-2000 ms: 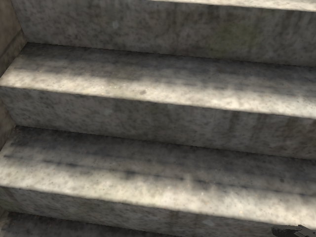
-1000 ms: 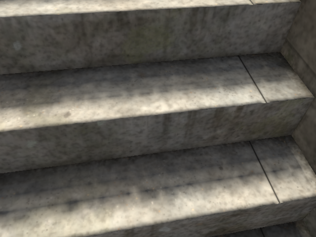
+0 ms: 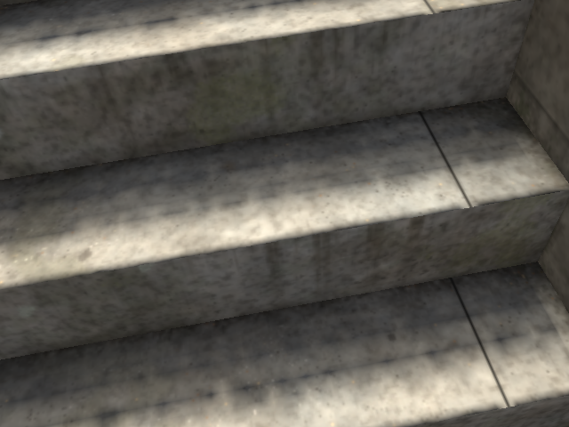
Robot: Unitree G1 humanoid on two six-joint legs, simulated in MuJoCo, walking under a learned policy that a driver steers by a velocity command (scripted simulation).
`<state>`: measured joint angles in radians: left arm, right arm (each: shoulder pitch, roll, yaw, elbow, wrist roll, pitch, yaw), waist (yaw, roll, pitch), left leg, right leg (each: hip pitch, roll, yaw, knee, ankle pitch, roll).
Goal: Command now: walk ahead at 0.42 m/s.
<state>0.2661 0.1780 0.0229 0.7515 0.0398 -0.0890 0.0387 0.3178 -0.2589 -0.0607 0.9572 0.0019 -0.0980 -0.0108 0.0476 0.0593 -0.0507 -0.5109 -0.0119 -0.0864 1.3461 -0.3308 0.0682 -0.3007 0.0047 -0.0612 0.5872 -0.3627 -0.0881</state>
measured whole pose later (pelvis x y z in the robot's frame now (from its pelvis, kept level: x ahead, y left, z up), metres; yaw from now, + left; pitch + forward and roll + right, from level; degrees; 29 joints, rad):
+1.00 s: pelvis +0.26 -0.03 +0.22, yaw +0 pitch +8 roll +3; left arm 0.43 0.20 0.00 0.98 0.09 -0.11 -0.07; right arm -0.01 -0.21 0.05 0.50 0.01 0.12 0.03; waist 0.06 0.05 -0.08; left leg -1.25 -0.01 -0.06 1.99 -0.66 0.08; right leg -0.31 -0.12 -0.04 0.45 -0.28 -0.01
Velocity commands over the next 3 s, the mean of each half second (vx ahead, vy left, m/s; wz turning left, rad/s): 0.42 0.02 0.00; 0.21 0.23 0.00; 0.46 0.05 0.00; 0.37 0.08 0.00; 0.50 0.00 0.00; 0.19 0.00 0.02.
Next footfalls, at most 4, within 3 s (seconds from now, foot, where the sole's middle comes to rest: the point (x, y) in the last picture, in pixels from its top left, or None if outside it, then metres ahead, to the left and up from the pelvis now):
0.30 left None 0.23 0.03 -0.57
0.72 right None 0.26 -0.17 -0.57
1.10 left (247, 410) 0.39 0.14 -0.37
1.66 right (346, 166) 0.74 -0.03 -0.18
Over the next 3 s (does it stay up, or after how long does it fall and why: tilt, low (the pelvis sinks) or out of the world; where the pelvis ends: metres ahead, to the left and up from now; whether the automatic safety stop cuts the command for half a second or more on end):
stays up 1.10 0.21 0.97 its command is cut before an obstacle after 0.4 s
